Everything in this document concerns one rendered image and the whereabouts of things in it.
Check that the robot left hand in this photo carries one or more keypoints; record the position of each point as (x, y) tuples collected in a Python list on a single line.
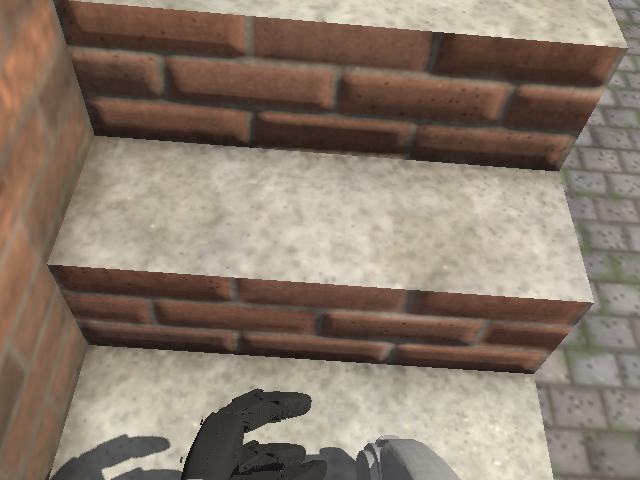
[(218, 453)]

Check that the right robot shin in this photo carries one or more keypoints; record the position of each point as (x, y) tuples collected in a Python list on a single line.
[(386, 437)]

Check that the right robot thigh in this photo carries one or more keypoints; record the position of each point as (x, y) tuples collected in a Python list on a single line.
[(401, 459)]

